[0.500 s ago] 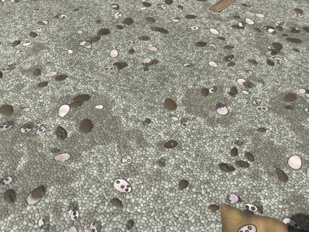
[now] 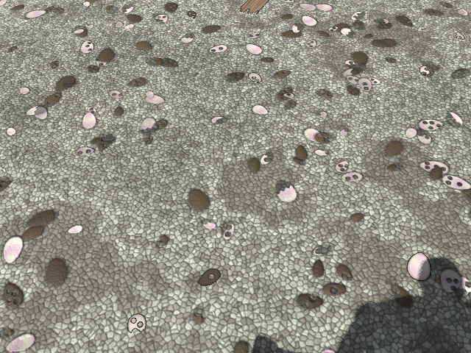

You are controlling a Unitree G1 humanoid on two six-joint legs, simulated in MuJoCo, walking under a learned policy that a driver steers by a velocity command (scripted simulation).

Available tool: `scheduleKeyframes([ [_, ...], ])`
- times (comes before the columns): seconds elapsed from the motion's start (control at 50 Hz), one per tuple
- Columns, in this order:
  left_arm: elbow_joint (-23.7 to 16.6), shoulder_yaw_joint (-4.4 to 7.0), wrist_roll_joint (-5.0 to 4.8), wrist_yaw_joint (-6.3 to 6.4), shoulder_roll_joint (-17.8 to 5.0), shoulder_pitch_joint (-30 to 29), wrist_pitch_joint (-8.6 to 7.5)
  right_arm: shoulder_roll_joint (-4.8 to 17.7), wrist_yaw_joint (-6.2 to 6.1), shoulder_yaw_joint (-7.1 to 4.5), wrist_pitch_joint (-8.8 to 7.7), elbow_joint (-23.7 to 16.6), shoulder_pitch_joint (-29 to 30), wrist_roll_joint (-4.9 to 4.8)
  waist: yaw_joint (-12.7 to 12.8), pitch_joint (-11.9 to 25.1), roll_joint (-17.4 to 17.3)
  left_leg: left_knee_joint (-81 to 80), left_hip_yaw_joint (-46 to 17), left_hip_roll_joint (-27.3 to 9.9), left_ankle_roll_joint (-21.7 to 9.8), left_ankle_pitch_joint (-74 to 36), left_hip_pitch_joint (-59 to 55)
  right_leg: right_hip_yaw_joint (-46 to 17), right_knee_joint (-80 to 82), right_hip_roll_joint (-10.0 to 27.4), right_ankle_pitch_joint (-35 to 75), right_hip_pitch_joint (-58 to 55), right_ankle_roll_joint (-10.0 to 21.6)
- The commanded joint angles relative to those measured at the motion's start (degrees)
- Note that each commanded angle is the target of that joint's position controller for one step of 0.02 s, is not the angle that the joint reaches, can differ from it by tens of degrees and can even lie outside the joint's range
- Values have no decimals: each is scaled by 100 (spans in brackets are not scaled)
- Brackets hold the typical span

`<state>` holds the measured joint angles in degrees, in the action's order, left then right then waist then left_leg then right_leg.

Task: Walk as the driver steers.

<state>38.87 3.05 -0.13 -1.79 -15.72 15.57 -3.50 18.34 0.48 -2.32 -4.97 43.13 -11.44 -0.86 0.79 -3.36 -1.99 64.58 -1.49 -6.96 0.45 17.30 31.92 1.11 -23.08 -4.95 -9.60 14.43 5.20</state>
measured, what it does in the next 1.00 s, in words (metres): walks ahead, turning left: left foot, then right foot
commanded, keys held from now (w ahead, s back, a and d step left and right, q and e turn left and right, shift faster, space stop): w+q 0.46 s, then w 0.54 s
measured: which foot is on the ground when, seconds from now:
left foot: up 0.00-0.32, down 0.34-0.86, up 0.88-1.00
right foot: down 0.00-0.34, up 0.36-0.84, down 0.86-1.00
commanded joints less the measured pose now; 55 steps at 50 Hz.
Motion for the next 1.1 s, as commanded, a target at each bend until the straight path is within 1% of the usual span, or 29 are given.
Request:
scheduleKeyframes([
  [0.02,-257,217,7,63,-822,-181,-202,379,-21,-104,85,-234,-274,62,-192,363,438,-483,-133,-241,178,-657,463,-1316,1398,1639,1411,-380,1103],
  [0.1,-39,196,51,129,-833,-39,-212,243,54,-45,64,-327,341,6,77,85,455,-1898,-48,-112,164,-2211,504,-486,1557,1379,1232,-450,748],
  [0.14,91,214,43,140,-930,136,-220,173,110,-9,34,-435,718,-34,262,-37,443,-2456,50,34,89,-2614,393,-290,1647,1454,1039,-574,655],
  [0.24,409,270,-18,163,-1024,444,-106,207,293,-13,13,-768,1242,-55,440,-226,371,-3118,14,248,-230,-2093,928,-69,1292,1904,1445,-1812,524],
  [0.3,408,320,-32,243,-1181,287,15,372,361,-95,37,-844,901,-2,153,164,611,-3163,422,629,-515,-1186,302,174,409,1937,3777,-2225,286],
  [0.32,378,332,-23,285,-1243,213,69,557,339,-202,66,-762,386,8,-144,543,689,-3157,615,875,-641,-990,-395,317,-364,1836,4782,-2214,172],
  [0.34,334,300,-16,339,-1194,166,113,829,282,-360,87,-579,-455,0,-597,1028,567,-3347,640,1074,-827,-1240,-1651,575,-1581,1604,4970,-1729,-32],
  [0.36,186,182,124,391,-945,361,70,1321,184,-505,142,-482,-1312,-23,-845,1723,-183,-3275,-877,97,-1229,-1619,-3458,665,-3440,1305,3022,-309,-270],
  [0.38,30,-38,193,249,-259,1059,-98,1598,221,-520,95,-523,-1225,-54,-218,2380,-1464,-3987,-4131,-1127,-2351,-324,-5316,-50,-5226,27,-2239,2127,-615],
  [0.4,56,58,7,143,-864,431,-281,1017,209,-394,100,-578,-1387,-68,-718,2502,-747,-4551,-4430,-1081,-2166,383,-5503,-901,-5625,272,-2246,2735,-518],
  [0.42,-151,96,-180,91,-1011,-119,-385,870,175,-351,93,-590,-1131,-25,-738,1629,-463,-4678,-3612,-940,-1932,144,-4860,-815,-5484,515,-1734,3089,-434],
  [0.44,-216,55,-119,120,-917,-366,-449,850,151,-345,92,-662,-809,-11,-558,1134,161,-4719,-3057,-733,-1806,-436,-4033,-735,-5059,751,-1314,2983,-408],
  [0.46,-232,86,10,160,-923,-464,-455,741,134,-312,100,-738,-520,16,-360,777,324,-4797,-2614,-553,-1759,-1171,-3313,-688,-4592,895,-1080,2721,-460],
  [0.48,-209,105,40,162,-922,-303,-402,612,106,-256,97,-822,-358,100,-157,737,158,-4911,-2314,-450,-1750,-1707,-2867,-706,-4414,1026,-905,2341,-506],
  [0.54,-93,59,93,188,-706,-41,-221,545,56,-219,58,-746,-314,76,1,614,-29,-5154,-1651,-297,-1783,-2622,-2202,-489,-3794,1126,-678,2050,-766],
  [0.64,-265,-57,76,169,-435,-972,-215,713,-48,-242,75,-495,-598,25,-348,329,-143,-5264,-780,152,-1348,-2502,-1901,-281,-1797,971,1266,1824,-891],
  [0.7,-369,-71,-4,85,-422,-1496,-283,789,-49,-251,95,-315,-918,2,-605,205,-198,-5268,-932,-21,-1281,-1900,-2140,-240,-1040,805,1885,1650,-803],
  [0.78,-504,-9,-13,-19,-574,-1756,-351,824,-74,-281,189,-131,-1144,-8,-603,99,-241,-4824,-1304,-457,-1203,-2267,-3167,-319,-529,723,1156,2007,-504],
  [0.82,-448,52,-15,-31,-688,-1428,-369,876,-101,-309,242,-108,-1066,-7,-371,226,-374,-4433,-1321,-499,-1085,-3206,-3399,-209,-412,597,656,1560,-309],
  [0.84,-299,138,-4,-10,-820,-879,-380,855,-108,-295,267,-131,-946,-4,-44,558,-361,-3836,-1140,-298,-973,-4104,-3349,-38,-229,443,715,755,-150],
  [0.86,-119,241,39,23,-1070,-35,-386,691,-110,-216,272,-205,-887,49,360,1264,-259,-2757,-908,-21,-803,-4081,-2832,-309,-441,789,1023,-667,141],
  [0.88,-24,372,128,57,-1574,774,-371,284,-90,-71,201,-353,-1338,102,428,2227,709,-774,-555,682,-439,-2261,-979,-2161,-610,2067,871,-2958,894],
  [0.9,179,366,2,9,-1437,1132,-310,88,-65,6,115,-288,-1712,45,387,2658,1798,494,-605,1238,-230,1575,439,-4118,126,2753,-374,-3831,1376],
  [0.92,155,236,-104,24,-994,964,-284,634,-34,-114,73,-347,-1132,-61,558,1900,1166,913,-825,883,-265,1439,1061,-3890,419,2572,-1387,-3354,1100],
  [0.94,103,183,-78,54,-867,517,-239,738,-19,-149,44,-501,-605,-98,484,1126,799,823,-561,590,-271,882,1242,-3161,592,2387,-1299,-2526,896],
  [0.96,68,136,-14,58,-778,197,-208,693,-17,-145,24,-569,-315,-27,355,649,505,520,-394,383,-245,472,1130,-2654,784,2156,-758,-1754,832],
  [1.0,46,72,75,49,-628,-93,-223,527,-4,-159,56,-538,-452,27,25,406,653,79,-355,118,-156,36,614,-2074,1096,1838,81,-910,808],
  [1.02,70,72,48,41,-617,-133,-243,414,-5,-138,91,-489,-589,20,-60,429,725,-74,-304,79,-103,-22,459,-1856,1215,1756,331,-739,846],
  [1.1,263,143,-9,84,-850,-59,-275,201,-40,-65,135,-616,-176,87,-51,233,585,-1119,-145,-29,119,-782,604,-1142,1506,1642,1218,-468,912],
])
